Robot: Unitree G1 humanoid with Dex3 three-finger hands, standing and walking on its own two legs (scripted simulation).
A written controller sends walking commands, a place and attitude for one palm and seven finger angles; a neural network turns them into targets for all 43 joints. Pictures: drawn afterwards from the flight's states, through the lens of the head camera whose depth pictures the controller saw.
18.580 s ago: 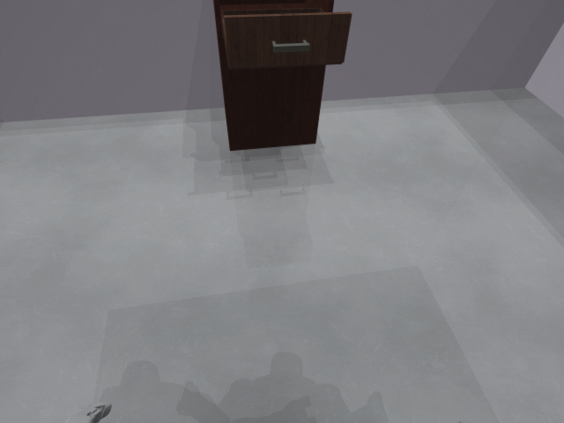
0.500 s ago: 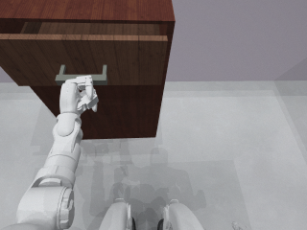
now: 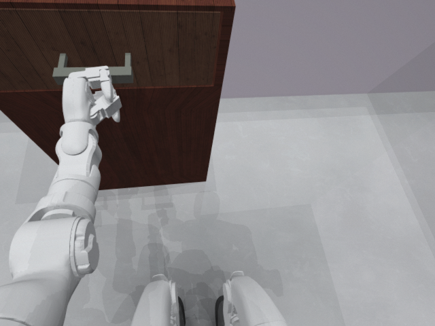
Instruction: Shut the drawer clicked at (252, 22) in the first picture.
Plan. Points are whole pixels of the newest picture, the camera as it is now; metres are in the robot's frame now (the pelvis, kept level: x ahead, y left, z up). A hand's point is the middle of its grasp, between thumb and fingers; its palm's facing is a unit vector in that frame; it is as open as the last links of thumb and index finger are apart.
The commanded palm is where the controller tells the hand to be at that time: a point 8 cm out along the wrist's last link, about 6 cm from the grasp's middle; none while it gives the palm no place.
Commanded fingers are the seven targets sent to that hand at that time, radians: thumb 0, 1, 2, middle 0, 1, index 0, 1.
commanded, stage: push the drawer shut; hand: left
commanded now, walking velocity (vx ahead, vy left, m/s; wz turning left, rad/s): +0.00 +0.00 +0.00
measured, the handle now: (95, 67) +0.59 +0.18 +0.05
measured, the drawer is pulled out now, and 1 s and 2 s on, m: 0.00 0.00 0.00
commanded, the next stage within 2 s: pull the fist back off the drawer in 0.32 s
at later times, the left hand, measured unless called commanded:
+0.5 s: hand (112, 99) +0.52 +0.15 +0.04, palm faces +0.04 -1.00 -0.05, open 2.7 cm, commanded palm +0.53 +0.17 +0.05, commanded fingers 0.00 0.90 0.90 -1.40 -1.60 -1.40 -1.60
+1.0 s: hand (118, 100) +0.51 +0.13 +0.05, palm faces +0.05 -1.00 -0.02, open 3.1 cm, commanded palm +0.47 +0.17 +0.05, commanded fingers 0.00 0.90 0.90 -1.40 -1.60 -1.40 -1.60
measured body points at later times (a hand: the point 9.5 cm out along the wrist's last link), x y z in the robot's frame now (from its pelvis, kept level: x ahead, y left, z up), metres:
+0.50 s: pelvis -0.02 +0.01 -0.01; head +0.13 +0.05 +0.41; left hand +0.51 +0.20 +0.05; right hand -0.02 -0.26 -0.11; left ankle +0.04 +0.08 -0.63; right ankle +0.02 -0.10 -0.63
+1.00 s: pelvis -0.01 +0.00 +0.00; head +0.13 +0.03 +0.43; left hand +0.50 +0.19 +0.05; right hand -0.01 -0.26 -0.11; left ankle +0.04 +0.08 -0.63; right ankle +0.01 -0.10 -0.63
